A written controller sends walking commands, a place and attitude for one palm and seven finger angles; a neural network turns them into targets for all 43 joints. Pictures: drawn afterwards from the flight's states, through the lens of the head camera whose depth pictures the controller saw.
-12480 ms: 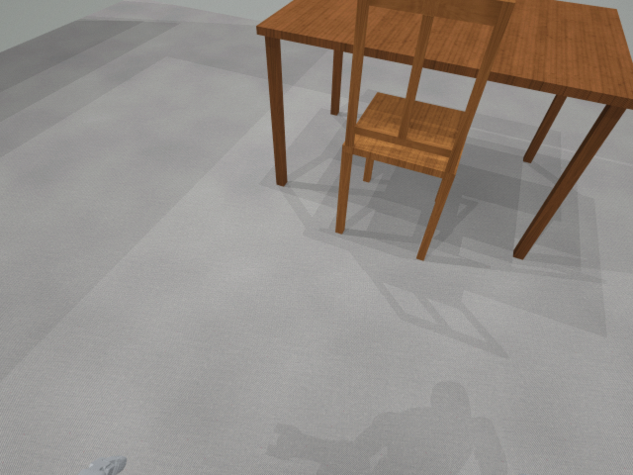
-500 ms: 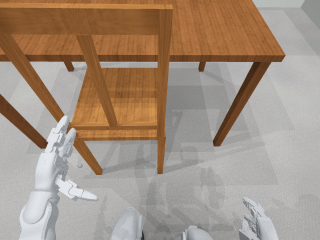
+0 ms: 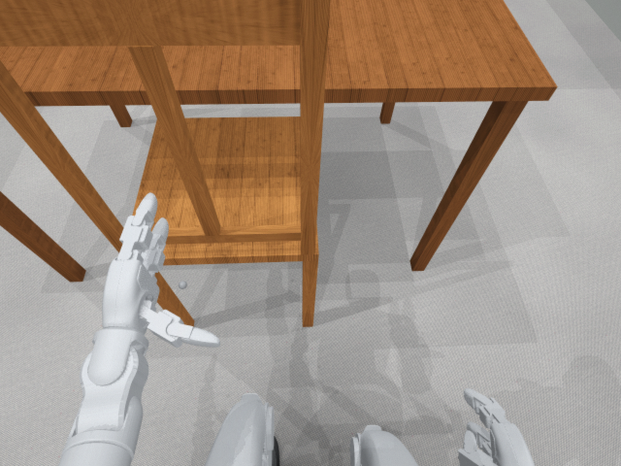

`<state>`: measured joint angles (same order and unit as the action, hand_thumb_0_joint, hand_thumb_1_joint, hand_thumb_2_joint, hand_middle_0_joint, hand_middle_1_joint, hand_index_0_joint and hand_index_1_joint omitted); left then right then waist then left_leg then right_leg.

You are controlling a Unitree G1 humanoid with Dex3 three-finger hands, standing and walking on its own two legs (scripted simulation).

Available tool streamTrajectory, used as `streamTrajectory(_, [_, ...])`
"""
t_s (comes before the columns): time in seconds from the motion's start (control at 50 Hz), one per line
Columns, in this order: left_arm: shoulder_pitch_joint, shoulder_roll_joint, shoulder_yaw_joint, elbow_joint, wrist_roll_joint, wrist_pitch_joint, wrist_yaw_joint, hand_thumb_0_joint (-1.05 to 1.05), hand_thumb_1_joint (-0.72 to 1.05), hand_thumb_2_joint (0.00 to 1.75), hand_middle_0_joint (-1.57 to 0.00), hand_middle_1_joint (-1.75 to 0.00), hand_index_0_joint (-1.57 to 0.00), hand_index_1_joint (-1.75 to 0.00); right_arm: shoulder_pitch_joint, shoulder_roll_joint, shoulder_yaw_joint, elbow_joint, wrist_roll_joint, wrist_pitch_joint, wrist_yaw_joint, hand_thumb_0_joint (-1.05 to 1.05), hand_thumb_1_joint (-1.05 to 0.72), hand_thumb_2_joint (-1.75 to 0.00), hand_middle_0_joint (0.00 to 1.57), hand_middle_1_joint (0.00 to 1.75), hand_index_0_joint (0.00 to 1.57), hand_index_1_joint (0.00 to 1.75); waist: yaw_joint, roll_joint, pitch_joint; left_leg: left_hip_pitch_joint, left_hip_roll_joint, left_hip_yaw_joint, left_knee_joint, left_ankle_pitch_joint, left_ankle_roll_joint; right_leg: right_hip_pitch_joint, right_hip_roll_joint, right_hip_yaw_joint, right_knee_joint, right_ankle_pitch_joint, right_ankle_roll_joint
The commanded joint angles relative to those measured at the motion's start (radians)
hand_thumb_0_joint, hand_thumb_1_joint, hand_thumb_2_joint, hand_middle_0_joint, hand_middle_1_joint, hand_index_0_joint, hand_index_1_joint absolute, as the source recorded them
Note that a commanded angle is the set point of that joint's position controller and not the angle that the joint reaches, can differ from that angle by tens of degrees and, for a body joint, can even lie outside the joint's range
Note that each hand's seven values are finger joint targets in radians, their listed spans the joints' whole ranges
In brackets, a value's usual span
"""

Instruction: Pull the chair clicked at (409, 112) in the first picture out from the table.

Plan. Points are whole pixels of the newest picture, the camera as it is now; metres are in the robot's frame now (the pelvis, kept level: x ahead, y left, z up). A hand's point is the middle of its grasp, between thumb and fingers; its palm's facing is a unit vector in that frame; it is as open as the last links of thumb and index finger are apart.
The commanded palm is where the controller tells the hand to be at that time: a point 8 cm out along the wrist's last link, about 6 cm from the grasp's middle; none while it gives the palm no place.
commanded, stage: aim the fingers beside a spindle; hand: left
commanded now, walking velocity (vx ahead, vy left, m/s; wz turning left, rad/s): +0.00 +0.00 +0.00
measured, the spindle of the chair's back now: (187, 162) +0.51 +0.20 +0.06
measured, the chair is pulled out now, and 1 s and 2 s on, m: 0.00 0.00 0.00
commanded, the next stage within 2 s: push the fingers through the gap in 0.96 s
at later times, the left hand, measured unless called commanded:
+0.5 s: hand (199, 264) +0.37 +0.16 +0.01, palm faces +0.05 -1.00 -0.03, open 16.9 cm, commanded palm +0.34 +0.22 +0.01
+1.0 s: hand (192, 269) +0.36 +0.17 +0.01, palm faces +0.07 -1.00 -0.04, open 16.9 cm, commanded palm +0.34 +0.22 +0.01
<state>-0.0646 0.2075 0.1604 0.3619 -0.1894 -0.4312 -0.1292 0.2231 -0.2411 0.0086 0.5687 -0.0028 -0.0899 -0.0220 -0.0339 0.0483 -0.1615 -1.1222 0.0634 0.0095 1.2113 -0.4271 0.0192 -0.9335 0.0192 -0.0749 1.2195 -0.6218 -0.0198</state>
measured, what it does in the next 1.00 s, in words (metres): stands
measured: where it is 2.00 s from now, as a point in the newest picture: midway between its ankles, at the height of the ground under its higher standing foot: outside the picture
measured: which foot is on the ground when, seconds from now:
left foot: down 0.00-1.00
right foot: down 0.00-1.00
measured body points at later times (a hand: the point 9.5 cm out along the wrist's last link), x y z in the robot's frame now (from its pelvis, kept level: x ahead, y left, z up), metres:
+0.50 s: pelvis +0.00 -0.01 -0.01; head +0.11 +0.00 +0.42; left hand +0.36 +0.22 +0.02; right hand +0.13 -0.26 -0.13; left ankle +0.08 +0.11 -0.63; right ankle -0.02 -0.11 -0.63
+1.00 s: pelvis +0.00 +0.00 -0.01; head +0.10 +0.00 +0.42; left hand +0.35 +0.23 +0.02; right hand +0.14 -0.26 -0.12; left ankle +0.08 +0.11 -0.63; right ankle -0.02 -0.11 -0.63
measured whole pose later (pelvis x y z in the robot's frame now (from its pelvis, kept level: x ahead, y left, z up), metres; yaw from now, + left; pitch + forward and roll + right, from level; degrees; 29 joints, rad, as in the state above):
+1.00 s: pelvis +0.00 +0.00 -0.01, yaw -1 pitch +22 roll -3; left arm -0.20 0.22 0.21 0.51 -0.18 -0.49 -0.12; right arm 0.21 -0.24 0.00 0.58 -0.01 -0.02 -0.01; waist -0.05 0.04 -0.17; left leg -1.20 0.07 0.01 1.27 -0.45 0.01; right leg -1.01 0.03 -0.07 1.28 -0.65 -0.03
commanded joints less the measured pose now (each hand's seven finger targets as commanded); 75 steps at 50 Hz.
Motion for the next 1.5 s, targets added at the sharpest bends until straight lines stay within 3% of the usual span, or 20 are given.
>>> streamTrajectory(0.0, [-0.206, 0.125, 0.033, -0.169, 0.0, -0.072, 0.009, 0.0, -0.5, 0.3, -0.06, -0.08, -0.06, -0.08, 0.017, -0.146, -0.057, -0.118, 0.006, -0.029, -0.004, 0.0, -0.9, -0.9, 0.2, 0.3, 0.2, 0.3, -0.023, 0.002, -0.318, 0.419, -0.023, -0.064, -0.126, 0.162, 0.009, -0.042, 0.021, 0.023, -0.184, 0.261, 0.0])
streamTrajectory(0.1, [-0.303, 0.165, 0.073, -0.105, 0.002, -0.087, 0.01, 0.0, -0.5, 0.3, -0.06, -0.08, -0.06, -0.08, 0.023, -0.15, -0.058, -0.1, 0.006, -0.013, -0.007, 0.0, -0.9, -0.9, 0.2, 0.3, 0.2, 0.3, -0.028, -0.008, -0.313, 0.361, -0.027, -0.052, -0.096, 0.13, 0.012, -0.052, 0.021, 0.039, -0.177, 0.245, 0.001])
streamTrajectory(0.2, [-0.371, 0.178, 0.081, -0.091, 0.003, -0.108, 0.006, 0.0, -0.5, 0.3, -0.06, -0.08, -0.06, -0.08, 0.036, -0.15, -0.059, -0.092, 0.001, -0.009, -0.006, 0.0, -0.9, -0.9, 0.2, 0.3, 0.2, 0.3, -0.026, 0.012, -0.379, 0.374, -0.027, -0.05, -0.075, 0.162, 0.011, -0.046, 0.022, 0.046, -0.157, 0.278, 0.0])
streamTrajectory(0.24, [-0.35, 0.17, 0.078, -0.09, 0.002, -0.109, 0.004, 0.0, -0.5, 0.3, -0.06, -0.08, -0.06, -0.08, 0.038, -0.148, -0.061, -0.094, 0.002, -0.004, -0.002, 0.0, -0.9, -0.9, 0.2, 0.3, 0.2, 0.3, -0.018, 0.036, -0.399, 0.395, -0.027, -0.048, -0.075, 0.193, 0.008, -0.042, 0.02, 0.046, -0.153, 0.31, -0.001])
streamTrajectory(0.3, [-0.371, 0.171, 0.083, -0.029, 0.001, -0.1, 0.004, 0.0, -0.5, 0.3, -0.06, -0.08, -0.06, -0.08, 0.048, -0.153, -0.061, -0.081, 0.002, 0.004, -0.001, 0.0, -0.9, -0.9, 0.2, 0.3, 0.2, 0.3, -0.035, -0.023, -0.375, 0.343, -0.026, -0.048, -0.058, 0.178, 0.013, -0.047, 0.022, 0.047, -0.148, 0.309, 0.004])
streamTrajectory(0.34, [-0.396, 0.158, 0.072, -0.035, 0.004, -0.105, 0.005, 0.0, -0.5, 0.3, -0.06, -0.08, -0.06, -0.08, 0.047, -0.15, -0.063, -0.081, 0.002, 0.009, 0.001, 0.0, -0.9, -0.9, 0.2, 0.3, 0.2, 0.3, -0.033, 0.005, -0.385, 0.344, -0.029, -0.043, -0.055, 0.178, 0.01, -0.051, 0.018, 0.05, -0.143, 0.313, 0.004])
streamTrajectory(0.44, [-0.323, 0.183, 0.102, -0.077, 0.002, -0.105, 0.016, 0.0, -0.5, 0.3, -0.06, -0.08, -0.06, -0.08, 0.049, -0.148, -0.066, -0.098, 0.002, 0.025, 0.008, 0.0, -0.9, -0.9, 0.2, 0.3, 0.2, 0.3, -0.01, 0.015, -0.423, 0.367, -0.03, -0.038, -0.063, 0.228, 0.01, -0.009, 0.019, 0.051, -0.138, 0.369, 0.002])
streamTrajectory(0.5, [-0.33, 0.197, 0.114, -0.064, 0.001, -0.107, 0.021, 0.0, -0.5, 0.3, -0.06, -0.08, -0.06, -0.08, 0.05, -0.151, -0.065, -0.094, 0.005, 0.031, 0.004, 0.0, -0.9, -0.9, 0.2, 0.3, 0.2, 0.3, -0.029, -0.034, -0.391, 0.334, -0.027, -0.038, -0.055, 0.203, 0.015, -0.018, 0.023, 0.055, -0.142, 0.355, 0.007])
streamTrajectory(0.56, [-0.335, 0.181, 0.1, -0.08, 0.002, -0.12, 0.019, 0.0, -0.5, 0.3, -0.06, -0.08, -0.06, -0.08, 0.045, -0.147, -0.065, -0.092, 0.005, 0.032, 0.005, 0.0, -0.9, -0.9, 0.2, 0.3, 0.2, 0.3, -0.022, 0.019, -0.395, 0.359, -0.029, -0.039, -0.064, 0.195, 0.009, -0.031, 0.021, 0.05, -0.143, 0.334, 0.003])
streamTrajectory(0.6, [-0.344, 0.174, 0.092, -0.076, -0.001, -0.125, 0.017, 0.0, -0.5, 0.3, -0.06, -0.08, -0.06, -0.08, 0.047, -0.149, -0.067, -0.089, 0.005, 0.03, 0.001, 0.0, -0.9, -0.9, 0.2, 0.3, 0.2, 0.3, -0.038, -0.02, -0.384, 0.357, -0.026, -0.042, -0.06, 0.19, 0.013, -0.039, 0.023, 0.048, -0.147, 0.329, 0.005])
streamTrajectory(0.66, [-0.349, 0.144, 0.053, -0.1, 0.003, -0.129, 0.013, 0.0, -0.5, 0.3, -0.06, -0.08, -0.06, -0.08, 0.044, -0.149, -0.068, -0.085, 0.006, 0.028, 0.002, 0.0, -0.9, -0.9, 0.2, 0.3, 0.2, 0.3, -0.035, 0.029, -0.404, 0.401, -0.024, -0.049, -0.067, 0.199, 0.008, -0.06, 0.02, 0.04, -0.147, 0.321, 0.002])
streamTrajectory(0.7, [-0.339, 0.137, 0.043, -0.066, 0.004, -0.119, 0.014, 0.0, -0.5, 0.3, -0.06, -0.08, -0.06, -0.08, 0.045, -0.152, -0.067, -0.084, 0.007, 0.03, 0.002, 0.0, -0.9, -0.9, 0.2, 0.3, 0.2, 0.3, -0.044, 0.003, -0.373, 0.383, -0.025, -0.053, -0.067, 0.187, 0.011, -0.068, 0.021, 0.038, -0.151, 0.31, 0.002])
streamTrajectory(0.8, [-0.352, 0.181, 0.093, -0.031, 0.008, -0.123, 0.029, 0.0, -0.5, 0.3, -0.06, -0.08, -0.06, -0.08, 0.037, -0.153, -0.064, -0.083, 0.004, 0.035, 0.0, 0.0, -0.9, -0.9, 0.2, 0.3, 0.2, 0.3, -0.034, -0.026, -0.351, 0.331, -0.029, -0.048, -0.06, 0.153, 0.014, -0.055, 0.02, 0.047, -0.152, 0.287, 0.003])
streamTrajectory(0.9, [-0.335, 0.201, 0.117, -0.078, 0.004, -0.141, 0.022, 0.0, -0.5, 0.3, -0.06, -0.08, -0.06, -0.08, 0.032, -0.146, -0.064, -0.1, 0.002, 0.034, 0.004, 0.0, -0.9, -0.9, 0.2, 0.3, 0.2, 0.3, -0.012, 0.02, -0.41, 0.363, -0.03, -0.042, -0.058, 0.195, 0.011, -0.023, 0.021, 0.053, -0.14, 0.326, -0.001])
streamTrajectory(0.94, [-0.33, 0.161, 0.077, -0.071, 0.002, -0.132, 0.012, 0.0, -0.5, 0.3, -0.06, -0.08, -0.06, -0.08, 0.028, -0.143, -0.061, -0.099, 0.003, 0.036, 0.007, 0.0, -0.9, -0.9, 0.2, 0.3, 0.2, 0.3, -0.026, 0.029, -0.383, 0.378, -0.029, -0.043, -0.063, 0.195, 0.009, -0.045, 0.021, 0.046, -0.147, 0.326, 0.0])
streamTrajectory(1.0, [-0.355, 0.157, 0.065, -0.019, -0.003, -0.121, -0.004, 0.0, -0.5, 0.3, -0.06, -0.08, -0.06, -0.08, 0.034, -0.152, -0.06, -0.09, 0.007, 0.037, 0.002, 0.0, -0.9, -0.9, 0.2, 0.3, 0.2, 0.3, -0.05, -0.026, -0.333, 0.33, -0.027, -0.048, -0.056, 0.141, 0.015, -0.072, 0.024, 0.049, -0.155, 0.276, 0.003])
streamTrajectory(1.04, [-0.369, 0.143, 0.052, -0.043, -0.005, -0.123, -0.011, 0.0, -0.5, 0.3, -0.06, -0.08, -0.06, -0.08, 0.032, -0.151, -0.062, -0.091, 0.007, 0.032, 0.002, 0.0, -0.9, -0.9, 0.2, 0.3, 0.2, 0.3, -0.038, 0.014, -0.358, 0.351, -0.029, -0.05, -0.058, 0.141, 0.011, -0.073, 0.02, 0.047, -0.155, 0.268, 0.0])
streamTrajectory(1.1, [-0.46, 0.17, 0.065, -0.036, -0.003, -0.128, -0.006, 0.0, -0.5, 0.3, -0.06, -0.08, -0.06, -0.08, 0.041, -0.158, -0.061, -0.075, 0.004, 0.029, -0.005, 0.0, -0.9, -0.9, 0.2, 0.3, 0.2, 0.3, -0.06, -0.002, -0.36, 0.351, -0.024, -0.06, -0.045, 0.129, 0.015, -0.109, 0.024, 0.045, -0.145, 0.248, 0.001])
streamTrajectory(1.14, [-0.485, 0.171, 0.068, -0.034, 0.007, -0.131, -0.001, 0.0, -0.5, 0.3, -0.06, -0.08, -0.06, -0.08, 0.043, -0.156, -0.063, -0.07, 0.002, 0.025, -0.004, 0.0, -0.9, -0.9, 0.2, 0.3, 0.2, 0.3, -0.049, 0.049, -0.385, 0.388, -0.025, -0.066, -0.05, 0.138, 0.007, -0.126, 0.022, 0.039, -0.14, 0.241, -0.004])
streamTrajectory(1.48, [-0.581, 0.196, 0.104, 0.104, 0.034, -0.107, 0.037, 0.0, -0.5, 0.3, -0.06, -0.08, -0.06, -0.08, 0.094, -0.159, -0.062, -0.06, -0.005, 0.061, 0.013, 0.0, -0.9, -0.9, 0.2, 0.3, 0.2, 0.3, -0.053, 0.025, -0.407, 0.399, -0.021, -0.069, -0.062, 0.195, 0.002, -0.121, 0.03, 0.029, -0.136, 0.286, -0.003])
